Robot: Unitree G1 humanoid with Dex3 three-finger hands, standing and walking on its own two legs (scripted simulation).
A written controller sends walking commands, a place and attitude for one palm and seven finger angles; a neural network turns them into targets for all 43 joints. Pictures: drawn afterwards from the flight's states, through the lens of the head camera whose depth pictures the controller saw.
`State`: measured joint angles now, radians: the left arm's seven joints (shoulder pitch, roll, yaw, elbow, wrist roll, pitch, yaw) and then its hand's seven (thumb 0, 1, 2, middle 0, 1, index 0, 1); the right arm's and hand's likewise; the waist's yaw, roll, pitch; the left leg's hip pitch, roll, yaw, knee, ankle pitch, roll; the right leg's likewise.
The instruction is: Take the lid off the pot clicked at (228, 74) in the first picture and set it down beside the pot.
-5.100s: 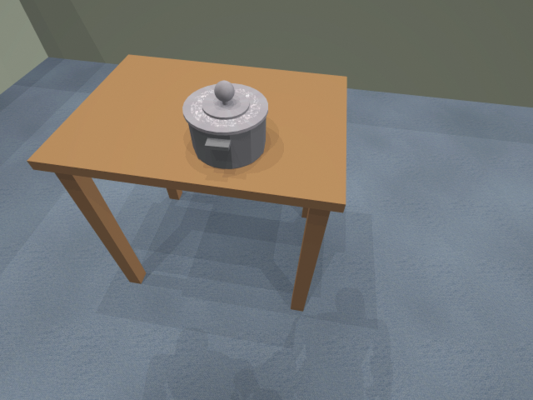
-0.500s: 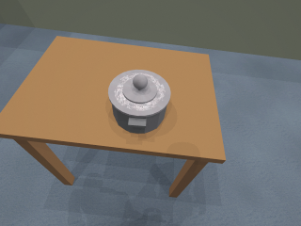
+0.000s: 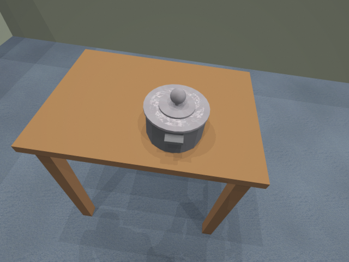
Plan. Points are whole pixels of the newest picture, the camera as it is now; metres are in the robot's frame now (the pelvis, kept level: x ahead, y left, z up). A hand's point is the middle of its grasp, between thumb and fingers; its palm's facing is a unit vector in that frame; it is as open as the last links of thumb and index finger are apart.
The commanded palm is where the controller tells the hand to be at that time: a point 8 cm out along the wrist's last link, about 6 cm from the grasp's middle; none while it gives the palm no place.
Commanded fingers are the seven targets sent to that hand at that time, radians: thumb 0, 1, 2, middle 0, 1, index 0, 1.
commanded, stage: come to a stop and stand still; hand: left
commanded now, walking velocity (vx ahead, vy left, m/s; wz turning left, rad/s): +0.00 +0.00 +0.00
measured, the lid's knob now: (178, 96) +0.52 +0.04 +0.08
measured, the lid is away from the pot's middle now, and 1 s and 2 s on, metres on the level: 0.00 0.00 0.00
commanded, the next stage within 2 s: look again from close up in 0.54 s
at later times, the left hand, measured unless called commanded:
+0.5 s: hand out of the picture -0.05 +0.17 -0.18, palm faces +0.03 -0.99 -0.13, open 7.4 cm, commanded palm none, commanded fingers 0.00 0.90 0.90 -0.20 -0.30 -0.20 -0.30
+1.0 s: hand out of the picture +0.00 +0.20 -0.19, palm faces +0.03 -0.98 -0.22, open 7.4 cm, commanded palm none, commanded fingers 0.00 0.90 0.90 -0.20 -0.30 -0.20 -0.30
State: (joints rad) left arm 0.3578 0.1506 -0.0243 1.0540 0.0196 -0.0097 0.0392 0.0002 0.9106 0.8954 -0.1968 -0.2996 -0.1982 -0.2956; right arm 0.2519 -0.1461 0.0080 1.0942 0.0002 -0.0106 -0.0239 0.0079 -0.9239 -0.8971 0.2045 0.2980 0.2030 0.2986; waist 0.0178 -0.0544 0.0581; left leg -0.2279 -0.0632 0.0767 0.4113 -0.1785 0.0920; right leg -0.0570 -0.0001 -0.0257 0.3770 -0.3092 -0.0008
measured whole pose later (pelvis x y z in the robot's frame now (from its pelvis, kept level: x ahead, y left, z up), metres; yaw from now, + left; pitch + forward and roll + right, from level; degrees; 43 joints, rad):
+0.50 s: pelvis +0.00 +0.02 +0.00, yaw +0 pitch +0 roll +0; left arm 0.38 0.13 -0.02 1.10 0.02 -0.01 0.05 0.00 0.91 0.90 -0.20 -0.30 -0.20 -0.30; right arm 0.30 -0.12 0.01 1.13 0.00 -0.02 -0.03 0.02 -0.93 -0.90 0.20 0.30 0.20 0.30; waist 0.02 -0.05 0.04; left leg -0.23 -0.10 0.09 0.38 -0.17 0.12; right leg -0.07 -0.04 -0.02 0.39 -0.32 0.03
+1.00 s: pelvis +0.02 +0.02 -0.01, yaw +0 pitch +1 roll -1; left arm 0.37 0.16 -0.01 1.05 0.03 -0.02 0.06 0.00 0.91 0.90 -0.20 -0.30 -0.20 -0.30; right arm 0.26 -0.18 0.01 1.02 -0.01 -0.01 -0.02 0.02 -0.93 -0.90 0.20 0.30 0.20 0.30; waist 0.01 0.00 -0.03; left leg -0.29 -0.09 0.09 0.53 -0.26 0.12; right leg -0.11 -0.03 -0.02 0.50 -0.40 0.02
